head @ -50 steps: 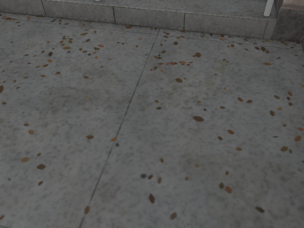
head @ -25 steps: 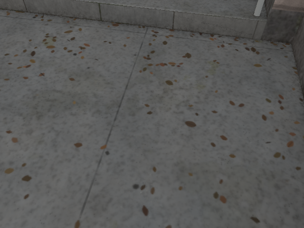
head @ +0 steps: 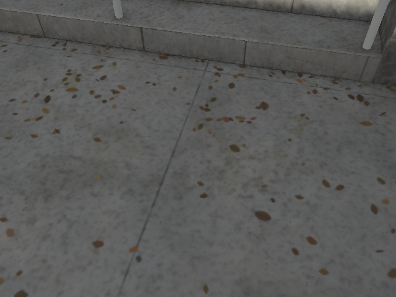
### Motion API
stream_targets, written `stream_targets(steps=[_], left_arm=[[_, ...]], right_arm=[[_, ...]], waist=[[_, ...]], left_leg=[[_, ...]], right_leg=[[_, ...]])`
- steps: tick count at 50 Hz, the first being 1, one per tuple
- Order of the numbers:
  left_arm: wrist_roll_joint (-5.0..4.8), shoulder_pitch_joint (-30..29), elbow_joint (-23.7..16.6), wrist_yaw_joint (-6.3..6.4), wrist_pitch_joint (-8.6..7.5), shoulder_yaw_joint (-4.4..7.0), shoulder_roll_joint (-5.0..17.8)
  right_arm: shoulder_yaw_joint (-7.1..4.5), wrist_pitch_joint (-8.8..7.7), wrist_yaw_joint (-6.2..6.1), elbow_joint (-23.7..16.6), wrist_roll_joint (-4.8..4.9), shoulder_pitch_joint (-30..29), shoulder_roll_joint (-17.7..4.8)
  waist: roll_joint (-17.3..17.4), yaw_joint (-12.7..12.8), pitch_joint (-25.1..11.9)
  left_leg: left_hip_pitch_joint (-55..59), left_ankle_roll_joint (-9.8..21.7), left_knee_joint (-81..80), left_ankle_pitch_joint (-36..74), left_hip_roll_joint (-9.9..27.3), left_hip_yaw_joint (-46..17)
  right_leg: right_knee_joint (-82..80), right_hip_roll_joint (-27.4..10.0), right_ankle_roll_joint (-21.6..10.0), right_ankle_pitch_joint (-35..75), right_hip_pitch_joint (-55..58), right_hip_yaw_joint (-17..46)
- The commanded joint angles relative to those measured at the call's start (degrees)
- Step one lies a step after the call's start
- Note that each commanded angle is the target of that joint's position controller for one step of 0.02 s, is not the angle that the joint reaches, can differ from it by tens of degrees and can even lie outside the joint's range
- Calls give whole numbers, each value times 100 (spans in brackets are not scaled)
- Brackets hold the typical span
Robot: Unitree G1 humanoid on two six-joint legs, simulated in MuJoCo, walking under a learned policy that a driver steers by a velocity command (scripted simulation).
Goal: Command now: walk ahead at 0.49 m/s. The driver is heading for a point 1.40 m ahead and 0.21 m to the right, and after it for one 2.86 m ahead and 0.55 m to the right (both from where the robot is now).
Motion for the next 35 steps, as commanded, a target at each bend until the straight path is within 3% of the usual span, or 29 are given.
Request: stream_targets(steps=[1, 3, 4, 5, 8, 11, 13, 14, 15, 16, 17, 18, 19, 20, 21, 22, 23, 26, 31, 35], left_arm=[[-43, -324, -275, 16, -131, 61, 440], [-65, -367, -241, 75, -137, 114, 678], [-55, -316, -223, 85, -125, 136, 776], [-114, -144, -187, 95, -104, 177, 908], [-254, 233, -16, 110, -76, 225, 1078], [-218, 507, 157, 99, 77, 254, 1134], [-180, 468, 190, 112, 174, 269, 1200], [-154, 370, 162, 115, 236, 288, 1289], [-104, 305, 103, 123, 271, 238, 1183], [50, 291, -99, 151, 229, 127, 885], [-16, 1083, -113, 51, 89, -73, 263], [-150, 607, -45, 8, -23, 77, 894], [-249, -57, -285, -5, -78, 137, 1083], [-198, -390, -376, 32, -90, 118, 1012], [-103, -516, -422, 59, -56, 135, 940], [-91, -329, -415, 59, 11, 142, 866], [-101, -198, -390, 73, 79, 131, 768], [-74, -395, -466, 114, 205, 101, 629], [-96, -1216, -614, 35, 179, 59, 531], [-140, -1852, -864, -81, 165, 35, 486]], right_arm=[[8, 107, -74, -578, -59, -209, -25], [33, 93, -71, -703, -141, -514, -61], [69, 68, -33, -720, -150, -704, 9], [79, 45, -18, -781, -140, -963, 8], [49, 30, 8, -1005, -43, -1587, -177], [-9, 26, 98, -1176, -56, -1895, -306], [-87, 33, 144, -1179, -59, -1650, -450], [-166, 31, 155, -1042, -93, -1135, -577], [-309, 33, 123, -774, -116, -155, -858], [-430, 40, 46, -582, -193, 996, -1335], [-435, 30, 86, -497, -180, 1033, -1490], [-332, 74, 50, -540, -129, 1048, -970], [-271, 93, 2, -573, -120, 613, -819], [-230, 101, -2, -608, -143, 213, -738], [-199, 90, 23, -604, -184, -42, -604], [-166, 57, 39, -602, -233, -151, -489], [-162, 18, 57, -565, -214, -191, -447], [-220, -65, 31, -393, -194, -101, -626], [-282, -41, -65, -160, -204, 188, -825], [-329, 8, -92, 51, -154, 487, -938]], waist=[[-402, -305, 281], [-221, -286, 325], [-345, -198, 274], [-356, -56, 261], [-294, 202, 410], [-351, 331, 405], [-578, 151, 201], [-694, -149, -141], [-613, -584, -761], [86, -953, -1660], [1542, -482, -2410], [928, -778, -2165], [592, -727, -1241], [-3, -511, -760], [-118, -309, -414], [58, -84, -349], [148, 21, -294], [129, 98, -32], [79, -225, 155], [82, -526, 356]], left_leg=[[-1136, -155, -372, 379, 548, -187], [-648, -202, -1601, 1451, 481, -32], [-247, -191, -2265, 1911, 388, 59], [10, -199, -2729, 2173, 286, 133], [-153, -142, -3668, 2488, 177, 70], [-471, 46, -4134, 1976, 63, 105], [58, 226, -4285, 1418, -148, 264], [792, 364, -4401, 1217, -354, 463], [2270, 588, -4329, 1448, -302, 422], [4209, 995, -4038, 2022, 938, -1014], [5960, 1926, -4784, 669, 2030, -3778], [5776, 1696, -5180, -118, 1837, -3902], [4918, 1438, -5331, 68, 1650, -2985], [3967, 1326, -5495, 651, 1457, -2393], [3206, 1280, -5699, 1072, 1255, -1994], [2756, 1254, -5878, 1197, 1114, -1740], [2505, 1283, -6059, 1201, 1031, -1583], [2169, 1329, -6348, 1581, 989, -988], [2414, 979, -6426, 1974, 818, -8], [3061, 842, -6355, 1774, 1021, 312]], right_leg=[[-1376, -1589, -1086, 1253, 144, 1411], [-1389, -1228, -901, 1654, -336, 819], [-1375, -1084, -827, 1679, -499, 591], [-1422, -1088, -807, 1701, -485, 553], [-1359, -1379, -745, 1539, 373, 739], [-902, -1672, -658, 1985, 1453, 845], [-374, -1690, -542, 3150, 1762, 828], [302, -1546, -463, 4017, 1778, 662], [1431, -1276, -316, 4146, 1255, 462], [3432, -893, -90, 2176, -179, 231], [5177, 57, 192, -2021, -2435, 696], [5725, -240, 154, -2008, -3101, 1259], [5735, -501, 153, -1440, -3409, 1049], [5471, -791, 187, -930, -3213, 872], [5148, -951, 230, -673, -2952, 843], [4989, -1090, 255, -519, -2611, 900], [4845, -1134, 294, -456, -2463, 892], [4280, -1224, 444, -54, -2707, 850], [2651, -1095, 417, 1495, -2753, 768], [1785, -923, 289, 1684, -2816, 624]])
Velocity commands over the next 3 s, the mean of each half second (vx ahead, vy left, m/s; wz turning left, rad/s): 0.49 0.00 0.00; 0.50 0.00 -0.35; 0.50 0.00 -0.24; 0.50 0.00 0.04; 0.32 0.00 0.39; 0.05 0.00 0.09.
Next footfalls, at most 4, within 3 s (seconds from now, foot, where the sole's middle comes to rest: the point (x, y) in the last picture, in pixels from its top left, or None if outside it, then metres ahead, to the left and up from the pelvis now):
0.30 left None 0.36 0.14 -0.78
0.86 right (251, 260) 0.64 -0.13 -0.78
1.38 left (220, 181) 0.98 -0.03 -0.78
1.88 right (289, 150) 1.15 -0.34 -0.78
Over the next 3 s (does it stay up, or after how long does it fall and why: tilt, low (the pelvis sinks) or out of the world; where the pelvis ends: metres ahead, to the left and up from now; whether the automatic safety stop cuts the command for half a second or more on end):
stays up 1.34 -0.27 0.00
